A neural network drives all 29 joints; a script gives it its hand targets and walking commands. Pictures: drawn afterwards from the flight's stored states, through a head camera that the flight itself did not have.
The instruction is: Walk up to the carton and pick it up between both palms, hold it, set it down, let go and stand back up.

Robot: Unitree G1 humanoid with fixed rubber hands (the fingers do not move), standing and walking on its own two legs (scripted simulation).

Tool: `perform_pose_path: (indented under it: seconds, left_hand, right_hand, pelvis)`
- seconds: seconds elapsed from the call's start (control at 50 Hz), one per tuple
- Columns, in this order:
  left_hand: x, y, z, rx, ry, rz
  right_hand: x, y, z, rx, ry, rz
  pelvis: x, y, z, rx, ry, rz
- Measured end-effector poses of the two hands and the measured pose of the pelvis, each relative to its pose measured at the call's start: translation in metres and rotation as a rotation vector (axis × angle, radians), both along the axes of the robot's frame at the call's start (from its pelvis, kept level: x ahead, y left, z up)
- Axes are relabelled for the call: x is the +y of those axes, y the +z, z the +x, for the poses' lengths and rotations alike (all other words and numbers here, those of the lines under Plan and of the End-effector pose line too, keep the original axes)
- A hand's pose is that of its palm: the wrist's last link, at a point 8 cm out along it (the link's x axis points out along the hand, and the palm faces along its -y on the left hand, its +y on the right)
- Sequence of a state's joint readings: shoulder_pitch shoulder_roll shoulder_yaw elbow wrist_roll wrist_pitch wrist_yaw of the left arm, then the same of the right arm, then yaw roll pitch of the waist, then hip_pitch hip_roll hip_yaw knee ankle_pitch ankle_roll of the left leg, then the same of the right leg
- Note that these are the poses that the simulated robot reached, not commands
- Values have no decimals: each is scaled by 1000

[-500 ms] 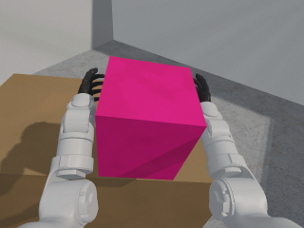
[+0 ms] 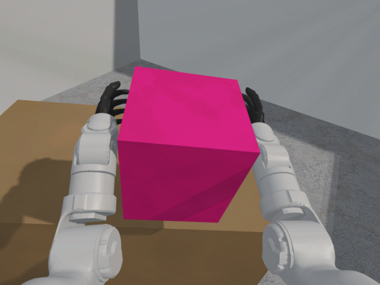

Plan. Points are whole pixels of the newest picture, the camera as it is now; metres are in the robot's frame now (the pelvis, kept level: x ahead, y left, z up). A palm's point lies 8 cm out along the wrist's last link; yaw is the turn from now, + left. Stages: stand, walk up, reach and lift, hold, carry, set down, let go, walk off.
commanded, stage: hold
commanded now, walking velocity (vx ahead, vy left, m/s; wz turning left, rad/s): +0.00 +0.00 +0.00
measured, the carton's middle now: (179, 150) +0.35 +0.04 +0.14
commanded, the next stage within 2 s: none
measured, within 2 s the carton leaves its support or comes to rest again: neither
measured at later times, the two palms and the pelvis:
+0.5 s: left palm (109, 115) +0.36 +0.18 +0.21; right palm (259, 122) +0.38 -0.12 +0.21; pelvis +0.00 +0.00 +0.00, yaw +0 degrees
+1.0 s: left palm (110, 114) +0.36 +0.18 +0.21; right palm (260, 122) +0.38 -0.12 +0.21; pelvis +0.00 +0.00 +0.00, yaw +0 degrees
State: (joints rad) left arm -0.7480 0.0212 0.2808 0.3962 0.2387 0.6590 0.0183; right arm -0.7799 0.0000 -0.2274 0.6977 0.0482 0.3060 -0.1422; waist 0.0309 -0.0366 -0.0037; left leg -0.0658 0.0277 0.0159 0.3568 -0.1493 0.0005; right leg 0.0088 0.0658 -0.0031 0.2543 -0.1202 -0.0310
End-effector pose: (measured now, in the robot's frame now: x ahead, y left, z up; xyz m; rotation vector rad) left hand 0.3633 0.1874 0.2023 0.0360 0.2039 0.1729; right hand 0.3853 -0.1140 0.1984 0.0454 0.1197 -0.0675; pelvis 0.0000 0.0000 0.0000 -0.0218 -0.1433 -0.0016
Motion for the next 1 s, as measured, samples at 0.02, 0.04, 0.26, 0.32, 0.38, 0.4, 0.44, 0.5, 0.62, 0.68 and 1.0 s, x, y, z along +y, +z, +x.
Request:
perform_pose_path:
  seconds: [0.02, 0.04, 0.26, 0.32, 0.38, 0.4, 0.44, 0.5, 0.62, 0.68, 1.0]
  left_hand:
    - [0, 1, -1, -1, 0, 0]
    - [0, 2, -1, -4, 0, 0]
    - [-3, 8, -7, -6, -11, 4]
    - [-3, 8, -7, -6, -11, 2]
    - [-4, 13, -7, -21, -12, 6]
    - [-5, 15, -6, -24, -13, 7]
    - [-6, 14, -6, -21, -17, 9]
    - [-8, 13, -5, -10, -22, 10]
    - [-10, 11, -2, -4, -27, 13]
    - [-10, 13, -3, -12, -27, 13]
    - [-10, 11, -2, -7, -29, 19]
  right_hand:
    - [0, 1, -1, -1, 0, 0]
    - [0, 2, -1, -3, 0, 0]
    - [-3, 10, -8, -7, -6, 4]
    - [-3, 10, -8, -6, -6, 3]
    - [-4, 14, -8, -21, -8, 9]
    - [-5, 15, -8, -25, -10, 9]
    - [-7, 15, -9, -22, -14, 9]
    - [-9, 13, -9, -11, -18, 9]
    - [-10, 11, -8, -6, -21, 10]
    - [-10, 13, -8, -14, -22, 14]
    - [-10, 12, -7, -10, -21, 14]
  pelvis:
    - [0, 0, 0, 0, 0, 0]
    - [0, 0, -1, -1, 0, 0]
    - [0, 0, -4, -11, 0, 0]
    - [0, 0, -3, -10, 0, 0]
    - [0, 0, -3, -10, 0, 0]
    - [0, 0, -3, -10, 0, 0]
    - [0, 0, -3, -10, 0, 0]
    - [0, 0, -3, -9, 0, 0]
    - [0, 0, -2, -8, 0, 0]
    - [0, 0, -2, -8, 0, 0]
    - [0, 0, -2, -8, 0, 0]
